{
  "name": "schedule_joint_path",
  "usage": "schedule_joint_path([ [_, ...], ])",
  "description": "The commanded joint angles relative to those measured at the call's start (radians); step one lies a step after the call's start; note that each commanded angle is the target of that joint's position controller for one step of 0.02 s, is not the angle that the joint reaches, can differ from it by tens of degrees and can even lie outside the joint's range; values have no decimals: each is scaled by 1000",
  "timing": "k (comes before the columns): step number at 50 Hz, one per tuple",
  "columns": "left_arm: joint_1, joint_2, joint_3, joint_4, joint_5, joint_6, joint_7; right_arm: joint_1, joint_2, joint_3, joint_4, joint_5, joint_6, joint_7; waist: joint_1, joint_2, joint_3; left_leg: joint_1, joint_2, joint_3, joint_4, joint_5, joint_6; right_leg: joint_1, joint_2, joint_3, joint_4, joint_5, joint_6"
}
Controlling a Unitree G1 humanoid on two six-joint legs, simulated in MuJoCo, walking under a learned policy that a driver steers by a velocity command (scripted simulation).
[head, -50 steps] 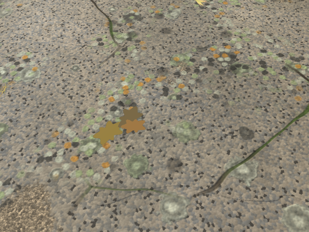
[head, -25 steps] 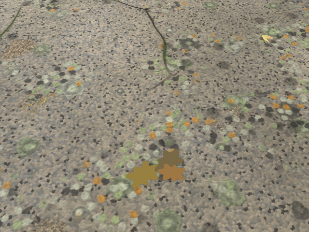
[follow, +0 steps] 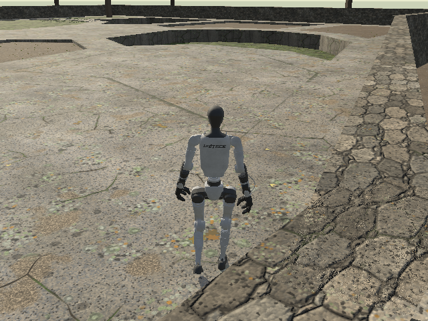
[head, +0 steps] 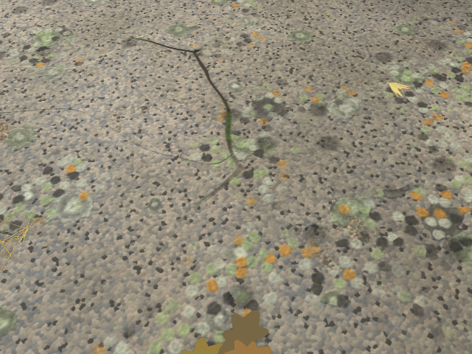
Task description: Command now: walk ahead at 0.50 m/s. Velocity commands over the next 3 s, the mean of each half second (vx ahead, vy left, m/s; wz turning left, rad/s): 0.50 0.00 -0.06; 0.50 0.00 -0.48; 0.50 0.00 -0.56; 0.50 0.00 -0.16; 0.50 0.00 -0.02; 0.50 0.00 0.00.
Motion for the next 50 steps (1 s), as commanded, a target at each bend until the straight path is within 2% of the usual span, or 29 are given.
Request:
schedule_joint_path([
  [1,102,48,8,14,-9,-17,4,38,-62,-16,-47,-21,6,12,-1,-64,-38,-233,102,-47,29,97,-4,187,-274,347,-345,50,-112],
  [3,157,59,8,45,-10,-33,5,28,-42,-14,-50,-24,23,21,-10,-65,-33,-225,105,-26,-4,108,-22,167,-259,291,-358,172,-121],
  [5,194,81,12,63,-13,-39,8,-43,-41,-13,-72,-24,33,26,-8,-63,-8,-290,122,-4,-65,167,-40,176,-239,243,-388,182,-117],
  [8,253,77,7,83,-15,-37,9,-180,-46,-10,-117,-20,38,29,22,-64,23,-380,134,26,-200,273,-64,220,-215,200,-408,235,-104],
  [11,297,73,1,98,-15,-37,11,-292,-31,0,-151,-10,34,31,50,-70,36,-368,116,55,-370,353,-72,253,-198,163,-404,299,-86],
  [14,350,75,-1,119,-10,-35,18,-374,-30,6,-175,-7,31,30,77,-80,41,-355,89,78,-481,379,-62,328,-210,151,-386,361,-85],
  [17,383,77,-2,139,-1,-28,26,-431,-44,3,-203,-8,23,27,88,-80,57,-360,74,75,-538,322,-38,421,-249,171,-339,446,-99],
  [19,359,92,2,141,5,-23,33,-404,-57,-3,-207,-7,12,24,58,-82,47,-302,51,69,-582,246,-16,454,-263,187,-269,579,-94],
  [20,332,104,5,135,6,-22,34,-339,-69,-10,-190,-6,5,19,25,-88,18,-205,23,76,-611,205,-2,445,-257,184,-199,701,-82],
  [21,310,112,6,132,3,-21,31,-216,-86,-21,-150,-8,-5,10,-27,-79,-44,-50,-8,89,-663,207,15,422,-233,174,-67,775,-68],
  [22,290,103,3,121,-6,-22,27,-42,-125,-38,-98,-22,-18,-2,-98,-45,-146,208,34,47,-698,256,45,297,-187,146,130,665,-48],
  [23,309,39,-15,77,-34,-26,20,112,-226,-64,-85,-53,-25,-17,-124,83,-296,508,308,-265,-724,148,110,25,-100,97,453,273,-14],
  [24,403,12,-13,83,-53,-18,24,110,-259,-77,-82,-34,-7,-7,-79,241,-410,629,491,-627,-841,108,204,-207,38,87,730,-355,2],
  [25,328,100,12,88,-26,-6,31,5,-184,-62,-108,-15,3,-1,-52,60,-270,494,442,-531,-866,37,170,-271,-39,164,778,-290,-11],
  [26,254,77,13,69,-20,-7,25,-85,-120,-44,-122,-8,-1,1,-29,21,-136,341,402,-393,-909,54,144,-276,-74,168,750,-207,-9],
  [27,230,47,11,64,-18,-2,19,-124,-82,-34,-122,-10,-8,1,-3,11,-65,229,357,-285,-952,113,106,-245,-107,166,701,-158,-7],
  [28,213,41,17,59,-1,11,11,-126,-53,-26,-108,-6,-15,-4,21,22,-25,157,303,-189,-974,174,61,-214,-126,170,663,-132,-4],
  [29,248,19,16,62,7,27,2,-115,-57,-25,-99,-5,-22,-10,43,67,-31,126,304,-139,-980,214,58,-183,-129,158,655,-121,7],
  [31,224,4,18,49,10,47,-7,-71,-54,-25,-82,4,-40,-11,53,52,-21,113,293,-69,-1000,294,60,-204,-135,146,651,-88,19],
  [34,116,8,20,4,10,61,-19,-31,-75,-30,-69,0,-50,-15,51,40,3,139,280,28,-1019,362,57,-309,-152,130,597,17,34],
  [37,2,4,14,-44,6,60,-29,6,-71,-27,-56,-3,-49,-16,35,42,28,158,256,111,-1020,420,50,-345,-146,101,446,119,44],
  [40,-105,-6,1,-86,8,56,-38,37,-89,-28,-49,-2,-48,-21,11,47,42,193,258,175,-1010,490,43,-303,-126,44,266,184,35],
  [44,-185,12,1,-130,15,54,-46,99,-114,-35,-27,-7,-31,-31,-8,50,52,330,298,227,-948,636,38,-284,-96,-13,152,102,-11],
  [46,-159,27,9,-130,17,54,-42,91,-136,-41,-28,-10,-19,-37,15,70,23,378,305,262,-842,906,27,-209,-44,-50,125,7,-48],
  [48,-30,56,26,-97,18,51,-33,78,-170,-52,-34,-12,0,-38,70,88,-55,396,306,281,-612,1114,21,-63,31,-75,99,-97,-93],
  [49,98,78,41,-59,20,41,-25,66,-182,-55,-44,-8,11,-33,126,66,-129,334,297,294,-407,1043,5,105,63,-64,23,-78,-121],
  [50,246,161,72,-21,34,34,-10,55,-167,-51,-73,-6,13,-28,192,-22,-223,129,268,296,-109,752,-31,350,-52,128,-49,-154,-174],
])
